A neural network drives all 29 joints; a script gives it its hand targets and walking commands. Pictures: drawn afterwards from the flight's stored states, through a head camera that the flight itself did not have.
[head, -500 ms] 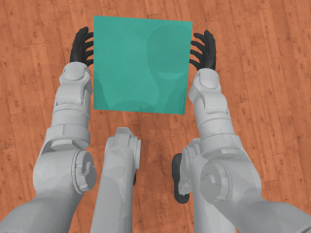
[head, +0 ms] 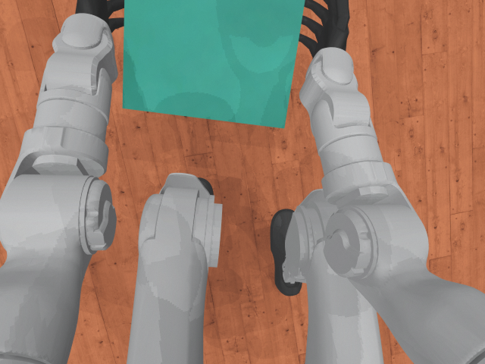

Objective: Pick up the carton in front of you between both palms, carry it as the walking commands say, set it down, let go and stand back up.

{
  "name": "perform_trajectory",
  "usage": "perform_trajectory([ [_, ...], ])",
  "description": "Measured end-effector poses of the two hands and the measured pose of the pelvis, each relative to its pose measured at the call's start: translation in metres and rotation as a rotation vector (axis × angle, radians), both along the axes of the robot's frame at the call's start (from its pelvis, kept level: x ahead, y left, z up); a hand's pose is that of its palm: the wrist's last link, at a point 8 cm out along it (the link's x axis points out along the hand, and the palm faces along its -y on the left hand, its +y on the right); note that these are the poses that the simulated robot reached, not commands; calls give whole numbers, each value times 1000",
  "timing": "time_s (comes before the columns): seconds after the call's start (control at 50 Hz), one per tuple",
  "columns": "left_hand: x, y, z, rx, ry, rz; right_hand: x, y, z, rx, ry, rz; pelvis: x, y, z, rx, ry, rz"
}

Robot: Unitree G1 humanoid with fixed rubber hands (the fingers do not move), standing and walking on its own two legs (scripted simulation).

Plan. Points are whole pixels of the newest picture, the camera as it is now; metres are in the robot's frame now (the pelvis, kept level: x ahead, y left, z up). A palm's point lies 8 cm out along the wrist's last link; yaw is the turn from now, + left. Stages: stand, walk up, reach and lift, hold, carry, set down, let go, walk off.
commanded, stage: set down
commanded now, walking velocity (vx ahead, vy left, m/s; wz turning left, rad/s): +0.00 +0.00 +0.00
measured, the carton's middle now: (215, 51) +0.51 +0.13 -0.25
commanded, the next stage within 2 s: none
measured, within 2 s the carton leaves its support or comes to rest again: rests again in 0.52 s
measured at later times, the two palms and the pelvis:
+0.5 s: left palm (102, 16) +0.50 +0.27 -0.16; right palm (334, 45) +0.53 -0.03 -0.15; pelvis +0.00 -0.01 -0.01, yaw +0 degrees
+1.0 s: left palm (105, 15) +0.50 +0.28 -0.18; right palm (333, 40) +0.54 -0.03 -0.17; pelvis +0.01 -0.01 -0.01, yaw -1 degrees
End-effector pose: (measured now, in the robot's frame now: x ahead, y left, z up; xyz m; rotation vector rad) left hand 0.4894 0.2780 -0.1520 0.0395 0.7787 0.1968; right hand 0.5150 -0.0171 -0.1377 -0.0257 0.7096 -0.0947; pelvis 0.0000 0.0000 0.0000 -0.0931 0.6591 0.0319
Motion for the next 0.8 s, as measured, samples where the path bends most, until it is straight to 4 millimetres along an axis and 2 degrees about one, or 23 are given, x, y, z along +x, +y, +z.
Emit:
perform_trajectory([
  [0.38, 4, -5, -3, -28, 0, -16, 8, -13, -13, 36, 9, 57, -6, -10, -11, 37, -6, -35],
  [0.8, 17, -3, -18, -61, -14, -19, 23, -14, -28, 49, 1, 109, 9, -9, -11, 37, 37, -41],
])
